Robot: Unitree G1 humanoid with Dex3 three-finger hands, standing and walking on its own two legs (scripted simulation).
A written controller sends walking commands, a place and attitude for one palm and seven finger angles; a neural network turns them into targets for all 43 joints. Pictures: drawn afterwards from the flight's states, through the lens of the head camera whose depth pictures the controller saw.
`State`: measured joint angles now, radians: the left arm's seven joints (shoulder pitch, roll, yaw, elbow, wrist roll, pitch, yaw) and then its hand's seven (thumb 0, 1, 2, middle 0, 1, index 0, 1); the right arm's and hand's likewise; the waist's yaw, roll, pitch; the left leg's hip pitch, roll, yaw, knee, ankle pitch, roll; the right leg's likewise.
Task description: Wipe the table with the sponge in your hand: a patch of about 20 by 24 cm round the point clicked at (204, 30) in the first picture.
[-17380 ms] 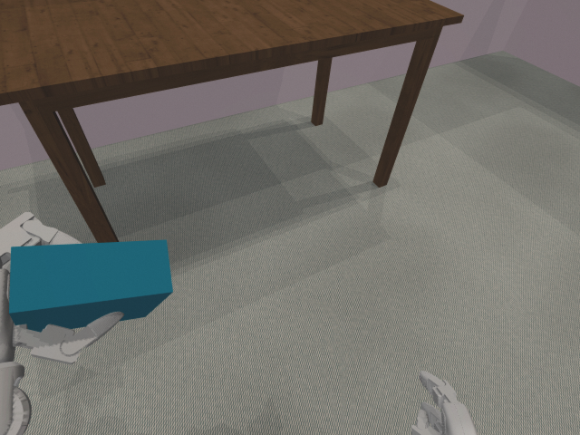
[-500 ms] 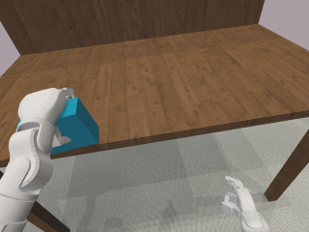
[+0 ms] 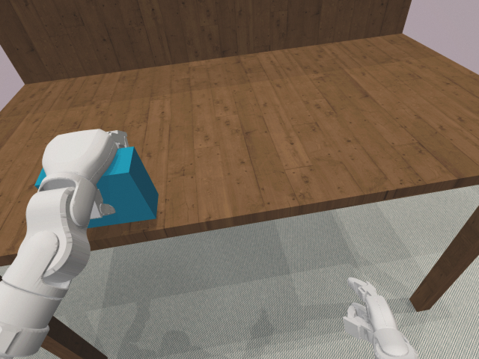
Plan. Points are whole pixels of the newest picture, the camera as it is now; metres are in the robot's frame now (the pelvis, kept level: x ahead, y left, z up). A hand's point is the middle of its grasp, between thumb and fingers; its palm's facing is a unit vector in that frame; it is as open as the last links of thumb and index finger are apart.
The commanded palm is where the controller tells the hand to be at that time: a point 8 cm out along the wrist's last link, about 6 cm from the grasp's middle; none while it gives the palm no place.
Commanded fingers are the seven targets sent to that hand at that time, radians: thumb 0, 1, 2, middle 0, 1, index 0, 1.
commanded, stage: move the sponge above the wiping area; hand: left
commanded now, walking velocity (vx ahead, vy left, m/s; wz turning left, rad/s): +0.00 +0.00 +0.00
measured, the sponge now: (110, 197) +0.29 +0.28 +0.15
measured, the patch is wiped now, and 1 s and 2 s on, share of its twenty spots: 0.00 0.00 0.00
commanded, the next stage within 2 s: none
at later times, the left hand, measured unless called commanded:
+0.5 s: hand (105, 165) +0.32 +0.29 +0.19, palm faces +0.05 +0.03 -1.00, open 9.5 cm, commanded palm +0.29 +0.30 +0.27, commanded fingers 0.00 0.10 1.30 -1.20 -1.60 -1.20 -1.60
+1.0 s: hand (107, 150) +0.36 +0.31 +0.19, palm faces +0.06 +0.04 -1.00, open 9.5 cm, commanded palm +0.32 +0.31 +0.26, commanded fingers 0.00 0.10 1.30 -1.20 -1.60 -1.20 -1.60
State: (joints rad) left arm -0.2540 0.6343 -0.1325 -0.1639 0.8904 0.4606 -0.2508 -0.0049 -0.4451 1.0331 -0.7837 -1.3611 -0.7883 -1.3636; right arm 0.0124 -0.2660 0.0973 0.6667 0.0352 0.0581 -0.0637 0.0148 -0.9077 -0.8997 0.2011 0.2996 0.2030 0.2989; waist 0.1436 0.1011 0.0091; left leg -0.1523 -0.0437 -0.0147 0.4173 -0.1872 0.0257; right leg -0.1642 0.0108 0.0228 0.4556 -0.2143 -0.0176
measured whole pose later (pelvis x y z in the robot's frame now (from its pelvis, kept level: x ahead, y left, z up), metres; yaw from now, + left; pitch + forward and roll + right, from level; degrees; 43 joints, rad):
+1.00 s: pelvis +0.02 +0.00 +0.00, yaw +0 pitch -1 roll +0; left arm -0.42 0.67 -0.03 0.20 0.91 0.23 -0.20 0.00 -0.44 1.04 -0.78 -1.36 -0.79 -1.37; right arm 0.09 -0.28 0.06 0.67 0.04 0.05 -0.08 0.01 -0.91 -0.90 0.20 0.30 0.20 0.30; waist 0.09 0.08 0.00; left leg -0.18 -0.03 -0.03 0.43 -0.22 0.02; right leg -0.18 0.02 0.01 0.43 -0.23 -0.03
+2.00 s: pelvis +0.02 +0.00 +0.00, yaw +0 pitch -2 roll +0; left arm -0.44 0.69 -0.01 0.14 0.88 0.29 -0.16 0.00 -0.45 1.04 -0.78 -1.37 -0.79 -1.37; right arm 0.08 -0.27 0.07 0.69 0.04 0.07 -0.06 0.01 -0.91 -0.90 0.20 0.30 0.20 0.30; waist 0.10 0.09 0.00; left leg -0.17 -0.03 -0.01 0.41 -0.21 0.02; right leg -0.17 0.02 0.03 0.43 -0.22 -0.02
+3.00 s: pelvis +0.02 +0.00 +0.00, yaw +0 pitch -2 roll +0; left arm -0.44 0.71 0.02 0.13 0.86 0.29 -0.13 0.00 -0.45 1.04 -0.78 -1.37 -0.79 -1.37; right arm 0.06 -0.27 0.07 0.69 0.05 0.07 -0.06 0.01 -0.91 -0.90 0.20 0.30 0.20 0.30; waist 0.12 0.08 0.00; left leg -0.17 -0.03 -0.01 0.42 -0.22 0.03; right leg -0.16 0.02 0.03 0.42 -0.22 -0.02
